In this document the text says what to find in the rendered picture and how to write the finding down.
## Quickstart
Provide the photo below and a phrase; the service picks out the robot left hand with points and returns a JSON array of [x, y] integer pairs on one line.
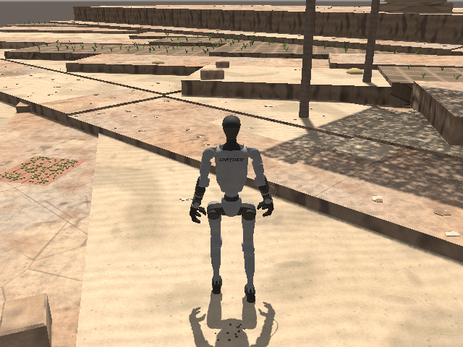
[[194, 213]]

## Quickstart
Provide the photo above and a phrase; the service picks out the robot left forearm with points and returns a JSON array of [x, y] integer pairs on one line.
[[198, 195]]

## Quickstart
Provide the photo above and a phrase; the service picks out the right robot shin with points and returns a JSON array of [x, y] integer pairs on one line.
[[250, 268]]

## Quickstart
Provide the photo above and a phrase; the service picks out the robot left upper arm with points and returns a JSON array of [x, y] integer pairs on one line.
[[205, 166]]

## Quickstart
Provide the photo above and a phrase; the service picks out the robot right forearm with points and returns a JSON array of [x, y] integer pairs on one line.
[[265, 192]]

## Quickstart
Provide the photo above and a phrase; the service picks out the robot right upper arm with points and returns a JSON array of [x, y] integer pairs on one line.
[[257, 164]]

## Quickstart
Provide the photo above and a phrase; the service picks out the robot right hand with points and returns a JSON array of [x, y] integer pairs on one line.
[[265, 206]]

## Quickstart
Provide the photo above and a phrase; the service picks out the robot left thigh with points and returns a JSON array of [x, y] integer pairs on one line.
[[214, 219]]

